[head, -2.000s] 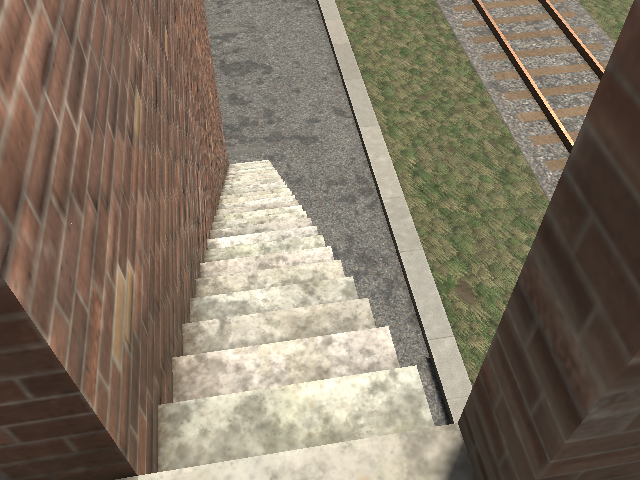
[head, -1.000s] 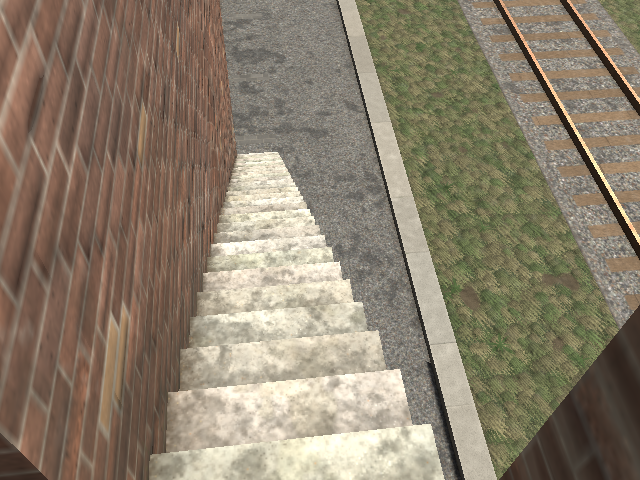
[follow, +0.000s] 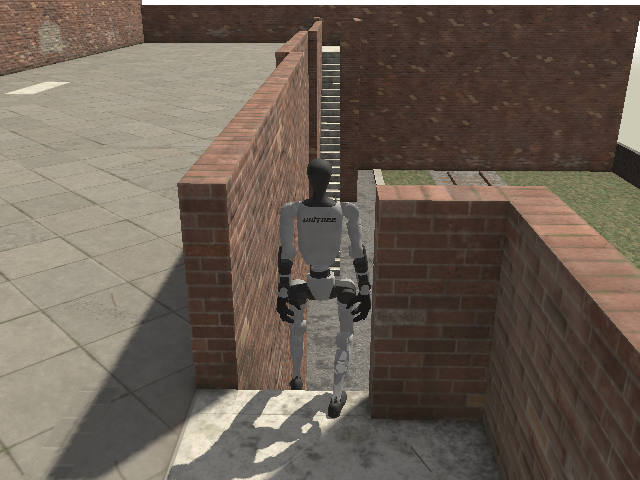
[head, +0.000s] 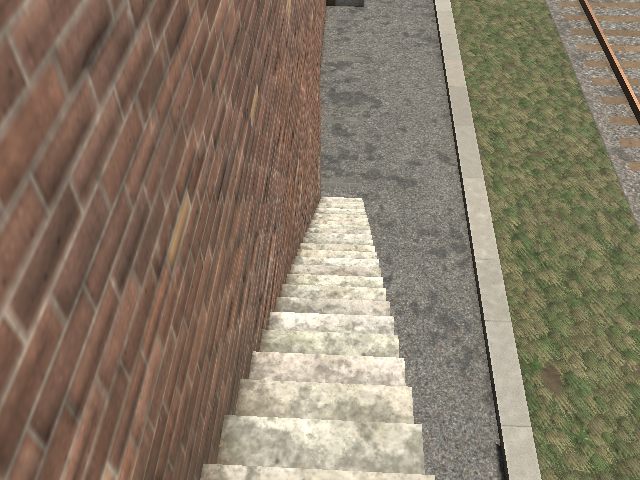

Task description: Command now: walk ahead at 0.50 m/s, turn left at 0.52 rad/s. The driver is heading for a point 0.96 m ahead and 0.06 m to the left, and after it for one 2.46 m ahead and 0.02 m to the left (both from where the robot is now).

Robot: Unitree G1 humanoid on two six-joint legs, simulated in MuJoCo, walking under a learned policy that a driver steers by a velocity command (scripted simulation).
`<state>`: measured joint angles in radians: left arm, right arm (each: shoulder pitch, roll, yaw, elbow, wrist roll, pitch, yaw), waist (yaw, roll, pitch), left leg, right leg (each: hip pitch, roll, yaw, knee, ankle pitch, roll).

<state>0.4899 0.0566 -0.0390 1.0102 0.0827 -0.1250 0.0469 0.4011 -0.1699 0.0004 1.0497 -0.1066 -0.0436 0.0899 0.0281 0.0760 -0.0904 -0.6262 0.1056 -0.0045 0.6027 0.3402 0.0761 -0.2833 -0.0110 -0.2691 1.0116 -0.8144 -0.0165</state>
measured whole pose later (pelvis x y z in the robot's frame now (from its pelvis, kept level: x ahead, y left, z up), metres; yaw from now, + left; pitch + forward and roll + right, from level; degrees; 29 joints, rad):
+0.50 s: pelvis +0.25 -0.01 -0.26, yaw +12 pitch +0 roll +5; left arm 0.23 0.24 -0.01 0.91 0.07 -0.07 -0.07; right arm 0.55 -0.12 0.05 0.94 -0.09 -0.10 0.06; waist -0.09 -0.06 -0.03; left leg -0.43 -0.11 -0.04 1.44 -0.91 0.03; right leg -0.47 -0.08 0.04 0.62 0.18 0.00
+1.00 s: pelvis +0.48 -0.03 -0.37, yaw +10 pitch -2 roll -1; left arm 0.48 0.14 -0.01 1.13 0.01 -0.12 0.04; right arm 0.05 -0.20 -0.01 0.91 -0.02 0.05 -0.03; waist 0.15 0.07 -0.03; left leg -0.65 0.01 -0.05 0.67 0.53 0.02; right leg -0.13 0.17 -0.01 0.88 -0.71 -0.14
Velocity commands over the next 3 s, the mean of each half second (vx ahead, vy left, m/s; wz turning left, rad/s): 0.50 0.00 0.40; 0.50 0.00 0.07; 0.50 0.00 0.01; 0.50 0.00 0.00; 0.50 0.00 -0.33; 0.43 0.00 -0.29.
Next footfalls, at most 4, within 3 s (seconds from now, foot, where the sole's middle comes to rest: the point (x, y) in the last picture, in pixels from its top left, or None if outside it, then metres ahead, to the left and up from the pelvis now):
0.08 left None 0.13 0.12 -0.88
0.52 right None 0.39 -0.09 -1.07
1.14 left None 0.66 0.08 -1.27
1.56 right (355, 447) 0.89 -0.05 -1.46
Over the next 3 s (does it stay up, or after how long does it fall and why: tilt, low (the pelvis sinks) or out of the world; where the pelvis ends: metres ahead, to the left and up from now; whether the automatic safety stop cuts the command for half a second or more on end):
stays up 1.54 0.01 -1.27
